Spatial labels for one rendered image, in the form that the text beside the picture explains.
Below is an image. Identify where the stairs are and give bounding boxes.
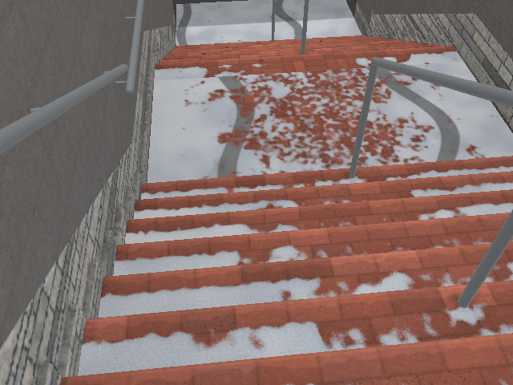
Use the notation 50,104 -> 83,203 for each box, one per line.
60,156 -> 513,385
159,35 -> 440,63

